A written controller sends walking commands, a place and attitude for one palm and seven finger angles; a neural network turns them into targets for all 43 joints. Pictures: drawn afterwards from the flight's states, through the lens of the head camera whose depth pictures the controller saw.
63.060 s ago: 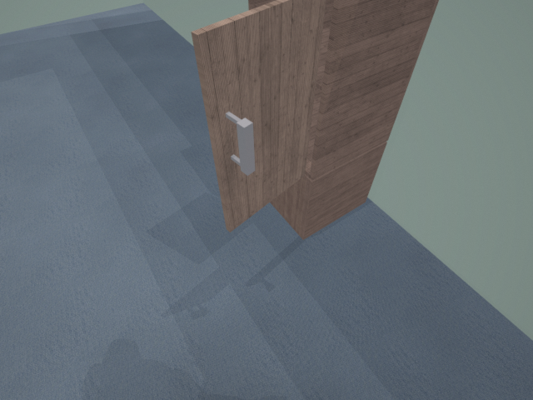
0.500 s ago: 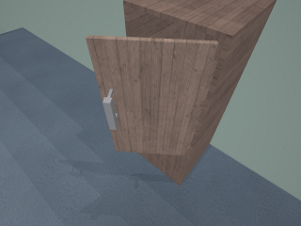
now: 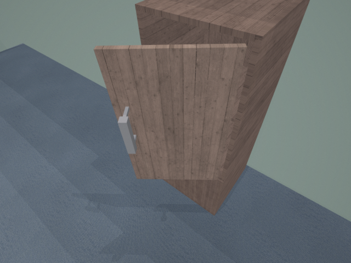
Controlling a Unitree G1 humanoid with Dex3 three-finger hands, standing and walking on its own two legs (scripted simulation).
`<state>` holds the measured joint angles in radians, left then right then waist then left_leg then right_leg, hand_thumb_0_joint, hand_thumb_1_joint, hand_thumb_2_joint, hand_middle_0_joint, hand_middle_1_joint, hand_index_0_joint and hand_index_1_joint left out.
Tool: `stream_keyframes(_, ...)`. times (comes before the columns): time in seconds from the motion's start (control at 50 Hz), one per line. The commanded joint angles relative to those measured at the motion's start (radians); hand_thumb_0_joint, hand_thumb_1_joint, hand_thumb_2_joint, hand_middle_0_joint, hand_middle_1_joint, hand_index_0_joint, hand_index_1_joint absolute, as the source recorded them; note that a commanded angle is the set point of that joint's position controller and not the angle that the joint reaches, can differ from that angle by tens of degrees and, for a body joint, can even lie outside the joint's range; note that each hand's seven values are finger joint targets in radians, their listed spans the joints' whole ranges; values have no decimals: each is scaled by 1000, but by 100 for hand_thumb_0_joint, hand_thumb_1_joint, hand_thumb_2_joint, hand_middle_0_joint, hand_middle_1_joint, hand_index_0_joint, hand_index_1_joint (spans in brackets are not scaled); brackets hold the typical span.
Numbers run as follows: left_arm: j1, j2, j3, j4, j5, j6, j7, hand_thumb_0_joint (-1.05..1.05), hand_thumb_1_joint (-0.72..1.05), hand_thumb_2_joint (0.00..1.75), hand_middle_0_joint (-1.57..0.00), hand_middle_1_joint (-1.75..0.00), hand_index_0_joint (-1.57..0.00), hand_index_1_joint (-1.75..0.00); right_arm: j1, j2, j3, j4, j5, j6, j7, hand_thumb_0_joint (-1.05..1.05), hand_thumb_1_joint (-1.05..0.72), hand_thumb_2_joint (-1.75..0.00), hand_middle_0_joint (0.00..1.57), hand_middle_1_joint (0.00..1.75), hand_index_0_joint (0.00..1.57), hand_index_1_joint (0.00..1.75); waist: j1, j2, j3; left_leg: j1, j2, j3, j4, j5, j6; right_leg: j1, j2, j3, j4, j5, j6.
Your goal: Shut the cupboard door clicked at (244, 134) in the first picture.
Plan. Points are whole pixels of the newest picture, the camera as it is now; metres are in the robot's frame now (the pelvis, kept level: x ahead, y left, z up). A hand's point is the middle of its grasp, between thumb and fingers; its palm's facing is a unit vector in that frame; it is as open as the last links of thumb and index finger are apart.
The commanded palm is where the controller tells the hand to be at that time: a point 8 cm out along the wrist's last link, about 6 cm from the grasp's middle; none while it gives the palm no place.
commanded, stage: look again from close up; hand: left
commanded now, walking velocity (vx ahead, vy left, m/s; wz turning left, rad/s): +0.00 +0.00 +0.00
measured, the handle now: (129, 130) +0.48 +0.17 +0.00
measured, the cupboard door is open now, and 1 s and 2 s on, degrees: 36 36 36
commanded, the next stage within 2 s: raise the hand and make a fist in 0.18 s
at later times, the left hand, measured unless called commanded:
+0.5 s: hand (110, 219) +0.22 +0.16 +0.00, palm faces +0.21 -0.97 -0.09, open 7.1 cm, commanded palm +0.11 +0.21 -0.06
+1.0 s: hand (123, 245) +0.17 +0.14 -0.04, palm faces -0.13 -0.99 +0.02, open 4.7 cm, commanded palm +0.13 +0.21 -0.03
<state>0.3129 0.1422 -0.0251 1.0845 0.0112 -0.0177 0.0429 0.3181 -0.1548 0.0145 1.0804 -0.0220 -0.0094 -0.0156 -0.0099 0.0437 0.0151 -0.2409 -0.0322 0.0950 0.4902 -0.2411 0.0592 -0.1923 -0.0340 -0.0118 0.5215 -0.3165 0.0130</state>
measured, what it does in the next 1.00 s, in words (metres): lowers itself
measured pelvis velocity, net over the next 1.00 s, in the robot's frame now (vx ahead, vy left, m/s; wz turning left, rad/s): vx -0.04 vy -0.04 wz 0.04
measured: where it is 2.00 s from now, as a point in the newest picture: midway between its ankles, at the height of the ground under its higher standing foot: outside the picture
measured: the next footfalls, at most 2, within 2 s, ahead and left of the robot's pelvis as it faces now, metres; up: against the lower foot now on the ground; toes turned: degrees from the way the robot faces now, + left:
none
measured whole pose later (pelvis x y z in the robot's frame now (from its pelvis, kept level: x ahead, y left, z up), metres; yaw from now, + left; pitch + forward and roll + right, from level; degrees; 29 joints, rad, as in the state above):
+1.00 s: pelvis -0.04 -0.04 -0.09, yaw +2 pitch +13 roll -2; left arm 0.31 0.25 0.12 0.03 -0.31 -0.27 -0.40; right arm 0.21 -0.18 0.03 0.56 0.04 -0.20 -0.07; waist 0.01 0.05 -0.13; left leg -0.95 0.04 -0.01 1.19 -0.47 0.00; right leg -0.85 0.01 -0.12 1.18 -0.56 -0.05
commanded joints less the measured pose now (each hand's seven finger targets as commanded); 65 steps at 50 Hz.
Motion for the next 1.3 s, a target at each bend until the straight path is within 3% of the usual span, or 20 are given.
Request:
stream_keyframes(0.0, 48, 100, 22, -31, 2, -15, 2, 0, 90, 90, -20, -30, -20, -30, 30, -107, -20, -38, 9, -31, -4, 0, -90, -90, 20, 30, 20, 30, 8, -87, 62, 10, 134, -159, -149, 26, 0, -67, -51, 77, -103, 66, -54)
stream_keyframes(0.24, 32, 131, 26, -19, 3, -15, 1, 0, 90, 90, -20, -30, -20, -30, -22, -118, -20, -8, 11, -33, -9, 0, -90, -90, 20, 30, 20, 30, 10, -55, 33, 72, 133, -122, -122, 163, -8, -30, -65, 95, -123, 197, -52)
stream_keyframes(0.26, 97, 128, 28, 4, 16, -25, 37, 0, 90, 90, -20, -30, -20, -30, -79, -137, -24, -78, 21, -31, -4, 0, -90, -90, 20, 30, 20, 30, 34, -179, 43, 12, 163, -116, 70, 285, -36, -27, -105, 124, -139, 485, -28)
stream_keyframes(0.28, -791, 718, 450, -1647, -108, -305, 47, 0, 90, 90, -20, -30, -20, -30, 27, -361, -79, -358, 29, -221, -93, 0, -90, -90, 20, 30, 20, 30, -143, -33, -348, 344, 103, -143, 57, 449, -13, -65, 3, -5, 80, 492, -23)
stream_keyframes(0.3, -77, 204, 52, -1293, -129, -212, 38, 0, 90, 90, -22, -32, -22, -32, -67, -210, -10, -350, 78, -305, -107, 0, -90, -90, 20, 30, 20, 30, -19, 321, -480, 443, 95, -132, 30, 578, -34, -143, 58, -50, 161, 209, -29)
stream_keyframes(0.32, -54, 218, 124, -1300, -175, -163, 79, 0, 90, 90, -24, -34, -24, -34, -84, -216, -19, -315, 54, -331, -99, 0, -90, -90, 20, 30, 20, 30, 24, 314, -464, 389, 105, -130, -1, 690, -93, -112, 50, -57, 101, 110, -43)
stream_keyframes(0.34, 194, -72, -47, -1007, -165, -45, 66, 0, 90, 90, -25, -36, -25, -36, -90, -157, -18, -282, 62, -333, -62, 0, -90, -90, 20, 30, 20, 30, -21, 189, -267, 237, 108, -153, -39, 540, -89, -201, 27, -59, 87, 63, -24)
stream_keyframes(0.36, -37, 9, -16, -1201, -175, -86, 68, 0, 90, 90, -27, -38, -27, -38, -66, -218, -58, -354, 64, -342, -39, 0, -90, -90, 20, 30, 20, 30, -46, 155, -134, 120, 97, -162, -4, 346, -83, -208, 21, -53, 57, 102, -27)
stream_keyframes(0.42, 260, 28, 102, -899, -173, -210, -16, 0, 90, 90, -33, -44, -33, -44, -125, -212, -84, -442, 46, -346, -17, 0, -90, -90, 20, 30, 20, 30, 1, -165, 78, -190, 38, -146, 117, 79, -62, -340, 28, -88, 48, 53, -39)
stream_keyframes(0.46, 406, -10, 133, -827, -221, -360, -137, 0, 90, 90, -36, -48, -36, -48, -151, -198, -101, -490, 29, -335, 2, 0, -90, -90, 20, 30, 20, 30, 50, -409, 5, -328, 21, -126, 242, 67, -68, -402, 34, -87, 168, 88, -31)
stream_keyframes(0.5, 445, 39, 196, -844, -269, -507, -280, 0, 90, 90, -40, -52, -40, -52, -177, -201, -117, -537, 25, -326, 14, 0, -90, -90, 20, 30, 20, 30, 80, -461, -111, -432, -1, -101, 336, 33, -79, -381, 9, -27, 263, 206, -10)
stream_keyframes(0.6, 216, 232, 346, -983, -310, -596, -442, 0, 90, 90, -49, -62, -49, -62, -225, -204, -113, -672, 40, -292, 8, 0, -90, -90, 20, 30, 20, 30, 97, 6, -262, -546, -28, -45, 506, -49, -65, -439, -21, 119, 366, 47, -30)
stream_keyframes(0.68, -48, 259, 331, -1388, -341, -681, -380, 0, 90, 90, -57, -70, -57, -70, -188, -187, -100, -695, 33, -309, -9, 0, -90, -90, 20, 30, 20, 30, 27, 163, -408, -509, 18, -95, 614, -68, -36, -551, 2, 163, 387, -88, -27)
stream_keyframes(0.8, -91, 191, 154, -1373, -350, -666, -438, 0, 90, 90, -68, -82, -68, -82, -143, -219, -79, -633, 46, -333, -60, 0, -90, -90, 20, 30, 20, 30, -80, 6, -288, -602, 51, -139, 678, -153, -16, -665, 34, 145, 370, -185, -11)
stream_keyframes(0.84, -38, 199, 155, -1222, -342, -540, -471, 0, 90, 90, -71, -86, -71, -86, -138, -223, -74, -641, 65, -316, -72, 0, -90, -90, 20, 30, 20, 30, -67, -69, -241, -651, 50, -140, 661, -183, -14, -654, 26, 162, 325, -262, 6)
stream_keyframes(0.92, 145, 279, 295, -1137, -341, -248, -456, 0, 90, 90, -79, -94, -79, -94, -173, -209, -78, -723, 85, -258, -75, 0, -90, -90, 20, 30, 20, 30, 58, -113, -328, -621, 26, -122, 567, -143, -16, -462, 3, 163, 274, -275, 7)
stream_keyframes(0.96, 159, 269, 351, -1259, -360, -212, -389, 0, 90, 90, -82, -98, -82, -98, -185, -176, -74, -753, 77, -239, -69, 0, -90, -90, 20, 30, 20, 30, 87, -108, -377, -567, 25, -125, 524, -89, -27, -403, -6, 130, 292, -165, 15)
stream_keyframes(1.06, 122, 211, 334, -1382, -330, -389, -218, 0, 90, 90, -92, -108, -92, -108, -149, -150, -66, -718, 44, -248, -55, 0, -90, -90, 20, 30, 20, 30, 63, -56, -329, -500, 42, -142, 478, -12, -38, -486, 42, 5, 397, 17, -20)
stream_keyframes(1.14, 83, 157, 183, -1336, -285, -522, -259, 0, 90, 90, -99, -116, -99, -116, -121, -193, -65, -686, 32, -275, -39, 0, -90, -90, 20, 30, 20, 30, -5, -12, -278, -496, 49, -160, 495, -83, -32, -643, 59, -35, 439, -102, -38)
stream_keyframes(1.28, 95, 243, 217, -1423, -297, -433, -317, 0, 90, 90, -112, -130, -112, -130, -103, -226, -71, -729, 55, -286, -51, 0, -90, -90, 20, 30, 20, 30, 16, 34, -385, -400, 51, -194, 404, -163, -32, -582, 61, -49, 409, -128, -44)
